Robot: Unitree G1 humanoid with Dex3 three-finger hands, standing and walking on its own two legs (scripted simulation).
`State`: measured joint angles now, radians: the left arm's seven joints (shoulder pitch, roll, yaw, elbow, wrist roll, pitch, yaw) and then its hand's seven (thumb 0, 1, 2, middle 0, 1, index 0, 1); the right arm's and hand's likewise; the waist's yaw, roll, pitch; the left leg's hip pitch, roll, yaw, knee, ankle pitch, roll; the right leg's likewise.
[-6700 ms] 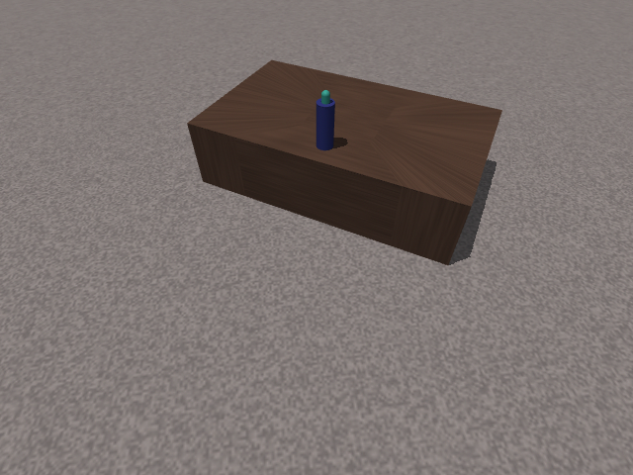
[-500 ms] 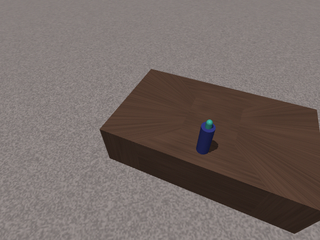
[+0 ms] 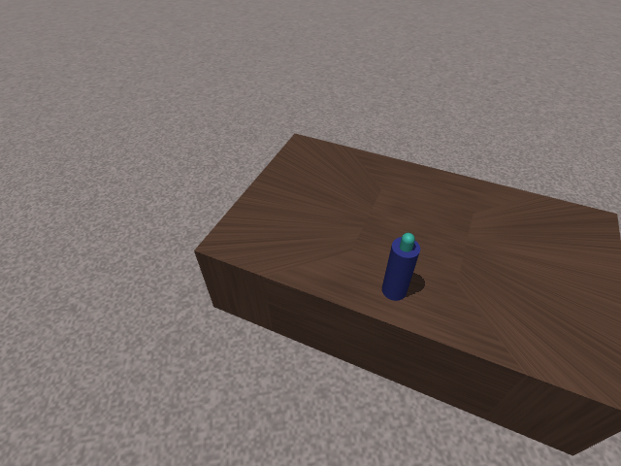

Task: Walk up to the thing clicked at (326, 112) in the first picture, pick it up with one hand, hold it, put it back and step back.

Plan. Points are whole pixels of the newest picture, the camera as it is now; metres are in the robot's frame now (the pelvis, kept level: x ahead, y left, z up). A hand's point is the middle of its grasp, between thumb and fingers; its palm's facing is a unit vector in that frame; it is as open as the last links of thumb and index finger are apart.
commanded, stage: stand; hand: left
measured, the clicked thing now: (401, 264) +0.69 -0.24 -0.33
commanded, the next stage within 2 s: walk up in 0.62 s
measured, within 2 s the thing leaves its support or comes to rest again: neither
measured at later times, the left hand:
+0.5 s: hand out of the picture +0.08 +0.25 -0.15, palm faces -0.02 -0.94 -0.35, open 7.3 cm
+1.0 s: hand out of the picture +0.15 +0.18 -0.17, palm faces -0.19 -0.91 -0.38, open 7.3 cm
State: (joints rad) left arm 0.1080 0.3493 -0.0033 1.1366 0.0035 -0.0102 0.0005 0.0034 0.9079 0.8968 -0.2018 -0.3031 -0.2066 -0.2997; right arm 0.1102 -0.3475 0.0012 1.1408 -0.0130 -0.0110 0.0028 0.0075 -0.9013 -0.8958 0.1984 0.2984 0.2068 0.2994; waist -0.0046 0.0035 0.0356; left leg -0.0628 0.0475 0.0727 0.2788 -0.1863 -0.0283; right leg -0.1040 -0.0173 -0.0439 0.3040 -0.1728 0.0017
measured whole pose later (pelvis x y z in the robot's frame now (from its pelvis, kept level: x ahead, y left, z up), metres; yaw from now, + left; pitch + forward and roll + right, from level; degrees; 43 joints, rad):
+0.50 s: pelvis +0.00 +0.00 +0.00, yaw +0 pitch -2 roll +0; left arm 0.11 0.35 0.00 1.13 0.00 -0.01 0.00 0.00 0.91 0.90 -0.20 -0.30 -0.21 -0.30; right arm 0.11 -0.35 0.00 1.14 -0.01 -0.01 0.00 0.01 -0.90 -0.90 0.20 0.30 0.21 0.30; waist -0.01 0.01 0.04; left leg -0.06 0.04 0.07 0.27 -0.19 -0.03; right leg -0.10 -0.02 -0.05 0.30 -0.18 0.00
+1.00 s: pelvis +0.02 -0.10 -0.04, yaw -12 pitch -4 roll +0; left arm 0.24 0.44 0.13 0.85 0.04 0.05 -0.11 0.00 0.91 0.90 -0.20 -0.30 -0.20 -0.30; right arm 0.21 -0.48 -0.12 0.96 -0.02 0.00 -0.04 0.01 -0.90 -0.90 0.20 0.30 0.21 0.30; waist 0.02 0.00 0.13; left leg -0.26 0.18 0.05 1.02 -0.58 -0.01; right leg -0.40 -0.06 -0.01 0.77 -0.30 0.01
